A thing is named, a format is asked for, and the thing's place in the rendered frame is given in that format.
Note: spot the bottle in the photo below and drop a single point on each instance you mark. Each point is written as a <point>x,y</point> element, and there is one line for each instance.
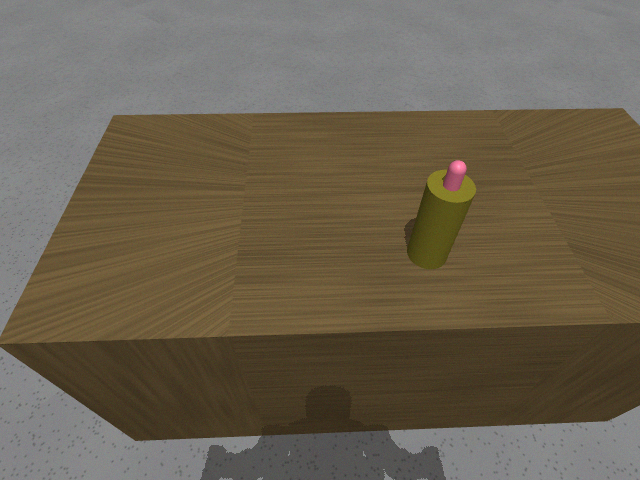
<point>446,199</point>

